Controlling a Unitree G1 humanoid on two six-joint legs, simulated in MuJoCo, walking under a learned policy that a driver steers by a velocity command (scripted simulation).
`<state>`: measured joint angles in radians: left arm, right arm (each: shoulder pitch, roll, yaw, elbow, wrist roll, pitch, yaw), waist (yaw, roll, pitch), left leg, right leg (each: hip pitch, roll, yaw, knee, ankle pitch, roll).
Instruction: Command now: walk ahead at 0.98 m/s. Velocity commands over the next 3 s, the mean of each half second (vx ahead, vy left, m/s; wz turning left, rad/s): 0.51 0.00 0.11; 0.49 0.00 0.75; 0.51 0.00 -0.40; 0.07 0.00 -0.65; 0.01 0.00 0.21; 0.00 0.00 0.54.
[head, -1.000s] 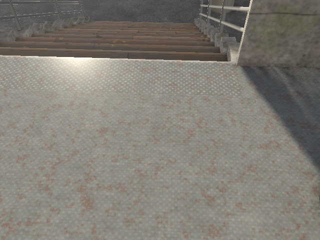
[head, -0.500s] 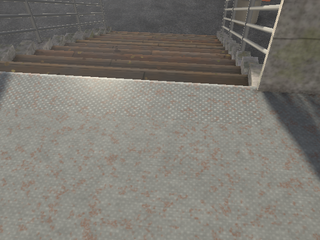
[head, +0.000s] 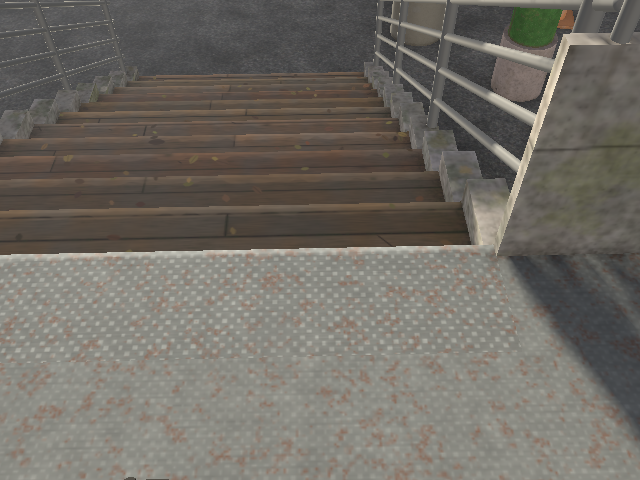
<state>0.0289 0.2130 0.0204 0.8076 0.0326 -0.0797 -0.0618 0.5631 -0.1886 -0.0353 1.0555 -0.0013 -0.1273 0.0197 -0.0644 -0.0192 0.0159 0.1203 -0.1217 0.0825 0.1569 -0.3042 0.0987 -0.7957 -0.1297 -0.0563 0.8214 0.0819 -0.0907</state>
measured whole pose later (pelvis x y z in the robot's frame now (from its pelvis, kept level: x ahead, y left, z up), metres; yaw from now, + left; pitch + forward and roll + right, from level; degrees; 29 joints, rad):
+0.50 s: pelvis +0.36 -0.01 +0.01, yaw +4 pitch +0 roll -2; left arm 0.24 0.24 0.05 0.96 0.08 -0.14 -0.02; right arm 0.12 -0.22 -0.01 0.83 -0.05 -0.07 0.07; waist 0.03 0.03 0.07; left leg -0.63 0.10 -0.03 0.74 -0.07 -0.03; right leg -0.05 0.08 -0.17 0.23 -0.19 -0.09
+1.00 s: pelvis +0.61 +0.12 +0.01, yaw +27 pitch +1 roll +0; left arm 0.04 0.26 0.02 0.68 0.04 -0.05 -0.03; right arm 0.49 -0.28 -0.08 0.90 0.00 -0.04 0.01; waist -0.09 -0.04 0.02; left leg -0.08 -0.16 -0.24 0.34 -0.24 0.10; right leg -0.59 -0.08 0.05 0.82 -0.21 0.05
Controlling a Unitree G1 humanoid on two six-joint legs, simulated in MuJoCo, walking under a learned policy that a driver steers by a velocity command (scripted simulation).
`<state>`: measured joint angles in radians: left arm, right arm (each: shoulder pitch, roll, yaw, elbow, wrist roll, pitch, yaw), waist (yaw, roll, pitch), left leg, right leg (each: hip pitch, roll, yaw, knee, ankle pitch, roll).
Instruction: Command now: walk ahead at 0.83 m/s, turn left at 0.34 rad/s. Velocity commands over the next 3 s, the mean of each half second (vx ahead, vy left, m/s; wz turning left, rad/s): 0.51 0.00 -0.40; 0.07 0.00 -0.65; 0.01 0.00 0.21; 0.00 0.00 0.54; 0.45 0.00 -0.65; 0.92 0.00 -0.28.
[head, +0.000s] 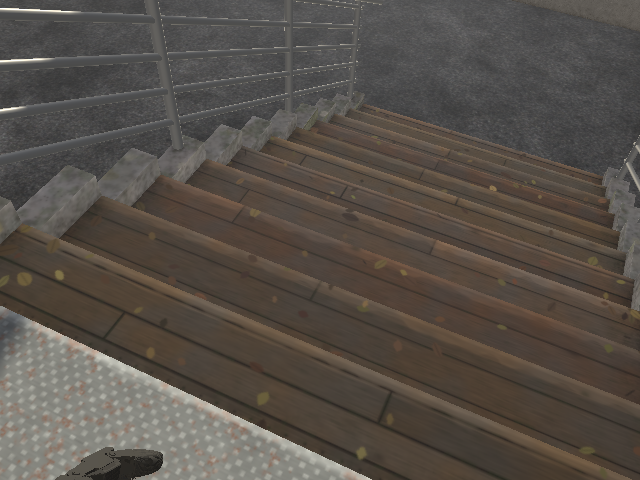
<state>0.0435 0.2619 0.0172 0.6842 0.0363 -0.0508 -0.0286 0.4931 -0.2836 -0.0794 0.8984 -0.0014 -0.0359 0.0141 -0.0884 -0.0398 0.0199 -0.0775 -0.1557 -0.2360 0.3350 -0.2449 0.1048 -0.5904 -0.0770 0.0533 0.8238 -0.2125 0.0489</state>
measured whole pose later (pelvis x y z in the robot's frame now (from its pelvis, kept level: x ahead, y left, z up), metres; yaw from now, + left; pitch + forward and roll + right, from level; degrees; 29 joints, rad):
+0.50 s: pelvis +0.28 -0.08 +0.00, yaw -17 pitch +1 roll +1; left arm 0.44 0.28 0.04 0.75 0.02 -0.01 -0.01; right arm 0.04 -0.28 -0.01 0.64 -0.05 0.01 -0.02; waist 0.07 0.02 0.11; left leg -0.71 0.02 -0.10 1.00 -0.19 -0.04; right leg -0.25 0.16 0.17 0.43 -0.16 -0.10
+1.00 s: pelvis +0.41 -0.06 -0.03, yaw -36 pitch +5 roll +3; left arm 0.10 0.28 -0.04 0.55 0.08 -0.05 -0.07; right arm 0.33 -0.26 0.01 0.70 -0.02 -0.08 -0.03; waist -0.10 -0.05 -0.06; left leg -0.34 -0.05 0.02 0.65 -0.37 0.02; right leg -0.71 -0.05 0.05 1.27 -0.46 0.16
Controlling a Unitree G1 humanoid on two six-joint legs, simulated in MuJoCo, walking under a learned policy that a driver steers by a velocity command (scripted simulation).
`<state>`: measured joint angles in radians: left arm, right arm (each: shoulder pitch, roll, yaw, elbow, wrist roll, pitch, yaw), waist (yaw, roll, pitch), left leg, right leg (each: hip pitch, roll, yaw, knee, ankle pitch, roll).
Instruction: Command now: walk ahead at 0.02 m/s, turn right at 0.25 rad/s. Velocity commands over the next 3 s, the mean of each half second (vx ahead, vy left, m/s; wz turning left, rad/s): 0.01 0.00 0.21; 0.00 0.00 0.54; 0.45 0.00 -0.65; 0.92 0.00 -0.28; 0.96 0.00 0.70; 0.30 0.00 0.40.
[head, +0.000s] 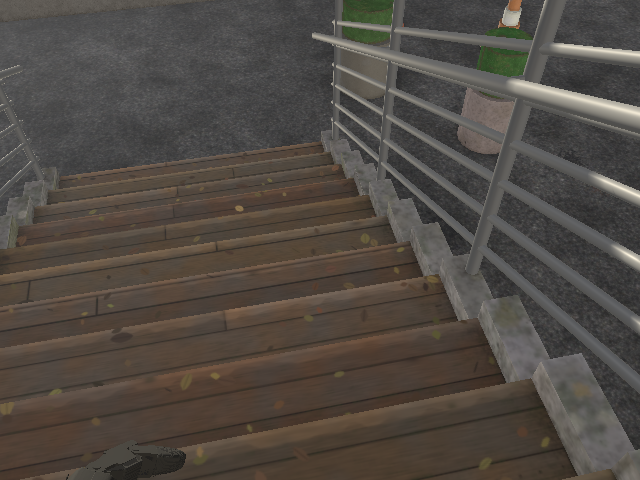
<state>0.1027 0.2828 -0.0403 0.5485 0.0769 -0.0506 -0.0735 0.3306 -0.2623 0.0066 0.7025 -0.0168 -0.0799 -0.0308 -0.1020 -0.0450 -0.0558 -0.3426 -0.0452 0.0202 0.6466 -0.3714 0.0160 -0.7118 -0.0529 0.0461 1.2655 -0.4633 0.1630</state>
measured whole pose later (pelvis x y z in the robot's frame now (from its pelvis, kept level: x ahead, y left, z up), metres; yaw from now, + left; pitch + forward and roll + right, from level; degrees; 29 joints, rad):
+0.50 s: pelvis -0.02 +0.02 +0.02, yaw +10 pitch +1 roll -1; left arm 0.23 0.34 0.07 0.61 0.06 -0.06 0.09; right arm 0.25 -0.28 -0.02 0.65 -0.06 -0.05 0.10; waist 0.03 0.01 0.03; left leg -0.39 0.05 0.07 0.85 -0.44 -0.03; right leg -0.21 -0.11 -0.21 0.50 -0.29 0.03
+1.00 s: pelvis -0.06 +0.06 +0.02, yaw +26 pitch -1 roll +0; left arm 0.25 0.26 0.03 0.76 -0.01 0.11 0.02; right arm 0.18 -0.22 0.00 0.64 -0.01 0.06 -0.02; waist 0.01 -0.05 0.00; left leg -0.24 -0.14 -0.09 0.47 -0.20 0.11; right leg -0.36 0.03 0.02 0.89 -0.42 0.02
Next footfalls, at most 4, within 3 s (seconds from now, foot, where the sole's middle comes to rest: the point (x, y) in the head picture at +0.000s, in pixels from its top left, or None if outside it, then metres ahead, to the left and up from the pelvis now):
0.06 right None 0.01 -0.12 -0.76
0.54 left None -0.03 0.13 -0.76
1.20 right None -0.09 -0.06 -0.76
1.56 left None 0.01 0.18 -0.76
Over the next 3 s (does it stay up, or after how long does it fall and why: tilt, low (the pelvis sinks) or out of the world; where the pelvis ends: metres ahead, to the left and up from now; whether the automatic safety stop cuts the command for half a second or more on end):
stays up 0.81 0.11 -0.50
